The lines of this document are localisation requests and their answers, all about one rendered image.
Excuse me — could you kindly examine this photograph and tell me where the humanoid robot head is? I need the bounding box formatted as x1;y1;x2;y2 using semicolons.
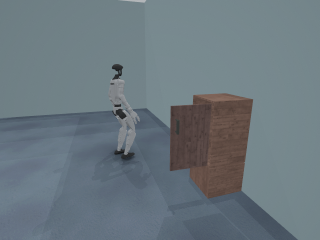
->
112;64;123;80

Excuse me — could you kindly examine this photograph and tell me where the right robot forearm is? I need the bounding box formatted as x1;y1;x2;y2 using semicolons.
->
120;94;133;113

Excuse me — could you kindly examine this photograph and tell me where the cupboard door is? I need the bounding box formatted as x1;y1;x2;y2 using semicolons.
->
169;103;212;171

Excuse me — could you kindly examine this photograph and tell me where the right robot upper arm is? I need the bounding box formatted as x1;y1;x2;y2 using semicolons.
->
117;79;125;100

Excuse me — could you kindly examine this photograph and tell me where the left robot thigh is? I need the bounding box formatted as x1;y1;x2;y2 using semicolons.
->
112;111;127;134

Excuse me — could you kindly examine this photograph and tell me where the robot right hand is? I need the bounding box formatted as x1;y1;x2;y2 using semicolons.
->
130;111;140;124

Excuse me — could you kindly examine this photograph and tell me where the left robot forearm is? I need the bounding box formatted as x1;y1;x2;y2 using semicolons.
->
109;97;115;106

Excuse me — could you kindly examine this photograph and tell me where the handle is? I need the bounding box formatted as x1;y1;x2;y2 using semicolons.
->
175;119;180;135

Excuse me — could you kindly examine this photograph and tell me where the left robot upper arm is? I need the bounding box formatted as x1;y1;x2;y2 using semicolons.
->
108;81;112;98

